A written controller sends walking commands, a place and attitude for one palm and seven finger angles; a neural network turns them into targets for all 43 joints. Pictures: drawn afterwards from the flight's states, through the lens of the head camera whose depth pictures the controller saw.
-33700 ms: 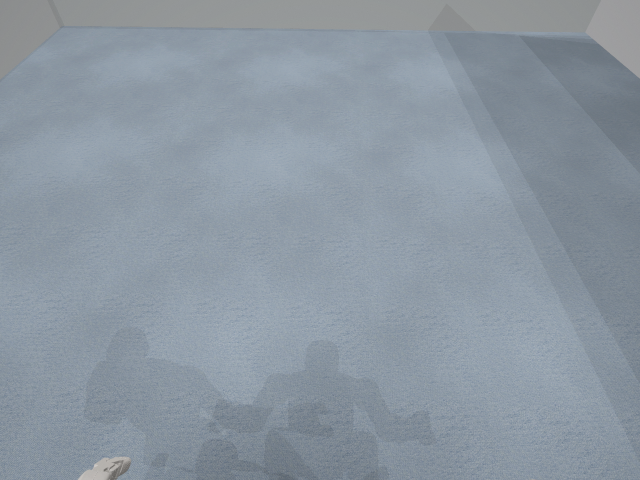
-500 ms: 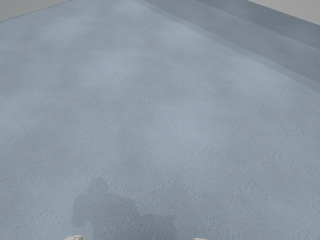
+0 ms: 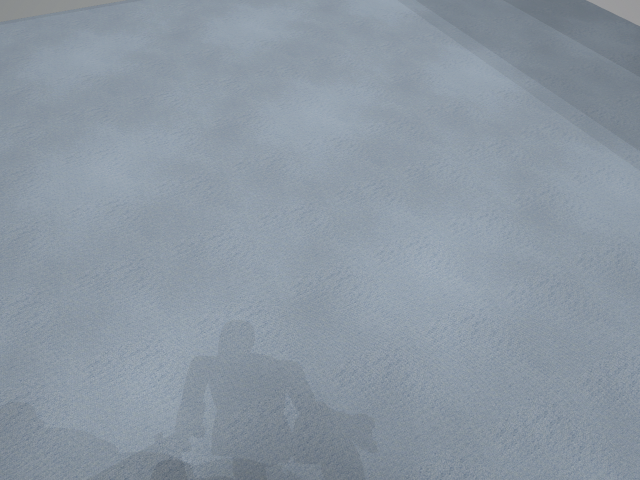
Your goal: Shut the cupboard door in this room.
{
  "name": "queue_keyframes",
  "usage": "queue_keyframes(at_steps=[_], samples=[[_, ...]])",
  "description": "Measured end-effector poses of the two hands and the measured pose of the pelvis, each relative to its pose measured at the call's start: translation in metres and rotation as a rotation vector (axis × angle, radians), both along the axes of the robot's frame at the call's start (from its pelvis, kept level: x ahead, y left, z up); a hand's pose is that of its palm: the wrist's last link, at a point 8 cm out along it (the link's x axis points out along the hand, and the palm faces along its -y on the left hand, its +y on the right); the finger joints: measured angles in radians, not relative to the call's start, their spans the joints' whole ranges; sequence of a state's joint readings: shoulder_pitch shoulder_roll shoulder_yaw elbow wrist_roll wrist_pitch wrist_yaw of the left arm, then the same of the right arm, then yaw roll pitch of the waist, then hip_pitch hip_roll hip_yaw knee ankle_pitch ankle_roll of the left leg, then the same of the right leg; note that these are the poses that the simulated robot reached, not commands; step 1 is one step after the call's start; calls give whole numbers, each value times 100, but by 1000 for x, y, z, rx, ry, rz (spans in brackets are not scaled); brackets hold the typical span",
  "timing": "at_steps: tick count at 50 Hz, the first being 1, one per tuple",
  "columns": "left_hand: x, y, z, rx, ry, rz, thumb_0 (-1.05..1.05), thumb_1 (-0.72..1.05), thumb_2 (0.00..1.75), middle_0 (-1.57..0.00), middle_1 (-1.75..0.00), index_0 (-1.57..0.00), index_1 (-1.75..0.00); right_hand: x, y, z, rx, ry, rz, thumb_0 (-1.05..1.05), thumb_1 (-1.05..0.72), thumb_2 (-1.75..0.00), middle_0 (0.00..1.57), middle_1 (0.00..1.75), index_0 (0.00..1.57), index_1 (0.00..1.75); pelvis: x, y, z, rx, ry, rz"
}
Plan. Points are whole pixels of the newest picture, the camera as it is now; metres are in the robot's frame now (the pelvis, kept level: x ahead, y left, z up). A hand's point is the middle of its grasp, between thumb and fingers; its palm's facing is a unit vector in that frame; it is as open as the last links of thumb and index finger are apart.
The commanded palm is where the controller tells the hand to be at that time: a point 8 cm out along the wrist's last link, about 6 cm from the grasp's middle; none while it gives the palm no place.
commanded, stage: turn or walk to find it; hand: left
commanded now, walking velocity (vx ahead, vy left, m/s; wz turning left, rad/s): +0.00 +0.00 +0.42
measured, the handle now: out of the picture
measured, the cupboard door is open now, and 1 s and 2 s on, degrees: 91 88 83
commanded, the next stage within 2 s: none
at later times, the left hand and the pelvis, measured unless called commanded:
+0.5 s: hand out of the picture +0.06 +0.20 -0.15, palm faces +0.19 -0.95 -0.26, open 7.3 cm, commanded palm none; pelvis -0.01 -0.01 +0.00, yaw +11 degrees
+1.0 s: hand out of the picture -0.03 +0.19 -0.16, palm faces +0.49 -0.84 -0.24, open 7.1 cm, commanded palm none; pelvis +0.00 +0.00 +0.00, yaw +25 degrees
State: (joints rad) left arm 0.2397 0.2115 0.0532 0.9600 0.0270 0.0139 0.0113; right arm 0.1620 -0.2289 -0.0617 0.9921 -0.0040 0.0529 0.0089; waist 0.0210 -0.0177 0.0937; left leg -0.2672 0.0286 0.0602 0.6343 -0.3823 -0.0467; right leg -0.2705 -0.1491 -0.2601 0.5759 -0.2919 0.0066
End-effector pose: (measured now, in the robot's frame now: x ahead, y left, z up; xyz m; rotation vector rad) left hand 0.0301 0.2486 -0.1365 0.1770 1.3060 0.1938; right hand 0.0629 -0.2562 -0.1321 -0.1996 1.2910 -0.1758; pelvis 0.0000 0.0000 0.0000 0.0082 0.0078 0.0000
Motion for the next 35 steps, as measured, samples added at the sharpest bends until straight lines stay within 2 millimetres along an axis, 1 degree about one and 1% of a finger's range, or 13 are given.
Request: queue_keyframes(at_steps=[2, 5, 8, 12, 15, 18, 22, 24, 26, 30, 35], samples=[[-14, 15, -10, -3, 27, 35, 1, 91, 90, -21, -30, -21, -30, 15, 11, 1, -15, -44, 33, 1, -91, -90, 20, 30, 19, 30, -1, 9, -6, -4, -2, 16], [-27, 30, -11, 2, 71, 67, 1, 91, 90, -20, -30, -20, -30, 28, 26, 11, -22, -90, 68, 0, -91, -90, 20, 30, 20, 30, -4, 16, -1, -13, -10, 32], [-28, 37, -4, -3, 56, 89, 1, 91, 90, -20, -30, -20, -30, 35, 37, 18, -23, -102, 96, 0, -91, -90, 20, 30, 20, 30, -5, 21, 5, -27, -10, 55], [-20, 39, 4, -3, 4, 105, 1, 91, 90, -20, -30, -20, -30, 39, 46, 20, -8, -100, 124, 0, -91, -90, 20, 30, 20, 30, -6, 23, 10, -31, -6, 84], [-10, 35, 8, 0, -30, 108, 1, 91, 90, -20, -30, -20, -30, 38, 46, 17, 7, -91, 133, 0, -91, -90, 20, 30, 20, 30, -7, 20, 10, -27, -2, 106], [0, 26, 11, 6, -63, 106, 1, 91, 90, -20, -30, -20, -30, 34, 41, 10, 22, -73, 135, 0, -91, -90, 20, 30, 20, 30, -7, 14, 8, -20, 3, 130], [12, 9, 15, 25, -116, 109, 1, 91, 90, -20, -30, -20, -30, 28, 27, -6, 47, -39, 135, 0, -91, -90, 20, 30, 20, 30, -6, -1, 2, -2, 10, 165], [12, 0, 16, 42, -139, 111, 1, 91, 90, -20, -30, -20, -30, 27, 18, -15, 58, -23, 137, 0, -91, -90, 20, 30, 20, 30, -6, -8, -2, 0, 7, 182], [6, -8, 20, 45, -148, 128, 1, 91, 90, -20, -30, -20, -30, 26, 12, -17, 59, 1, 148, 0, -91, -90, 20, 30, 20, 30, -7, -12, 0, 4, 1, 209], [-14, -18, 25, 44, -125, 176, 0, 91, 90, -20, -30, -21, -30, 29, 4, -14, 56, 31, 180, 1, -91, -90, 20, 30, 20, 30, -8, -17, 5, 18, -5, 247], [-43, -21, 21, 27, -78, 237, 1, 91, 90, -20, -30, -21, -30, 38, 8, -9, 43, 52, 237, 1, -91, -90, 20, 30, 20, 30, -9, -16, 7, 26, 0, 297]])
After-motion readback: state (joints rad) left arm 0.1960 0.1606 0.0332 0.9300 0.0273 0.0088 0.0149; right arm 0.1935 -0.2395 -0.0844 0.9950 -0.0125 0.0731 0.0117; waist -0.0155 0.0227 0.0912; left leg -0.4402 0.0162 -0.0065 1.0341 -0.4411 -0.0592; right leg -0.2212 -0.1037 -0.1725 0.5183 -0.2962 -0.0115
